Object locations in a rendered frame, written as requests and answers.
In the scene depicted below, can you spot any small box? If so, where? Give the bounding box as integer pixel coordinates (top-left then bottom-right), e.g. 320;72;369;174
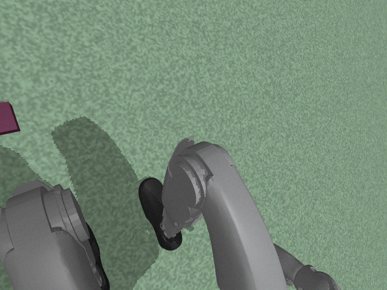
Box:
0;102;21;135

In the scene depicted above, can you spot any left robot foot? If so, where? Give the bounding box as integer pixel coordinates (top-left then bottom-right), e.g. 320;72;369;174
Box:
86;223;110;290

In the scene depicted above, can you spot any right robot foot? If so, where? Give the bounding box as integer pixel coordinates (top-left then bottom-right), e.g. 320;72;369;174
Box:
138;178;182;251

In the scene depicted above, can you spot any right robot arm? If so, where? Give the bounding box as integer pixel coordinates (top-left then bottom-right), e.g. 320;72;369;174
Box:
294;265;341;290

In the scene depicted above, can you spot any right robot hand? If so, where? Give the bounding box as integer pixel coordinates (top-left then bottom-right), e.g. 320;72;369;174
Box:
273;243;304;286

